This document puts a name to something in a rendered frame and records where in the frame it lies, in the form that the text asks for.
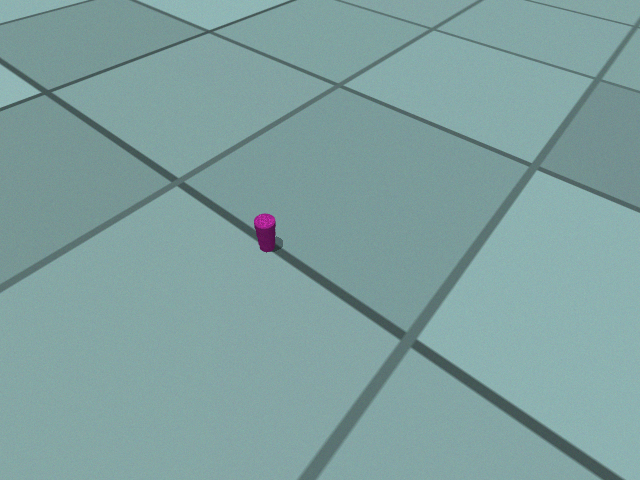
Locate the cup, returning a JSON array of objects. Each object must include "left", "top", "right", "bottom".
[{"left": 254, "top": 214, "right": 276, "bottom": 252}]

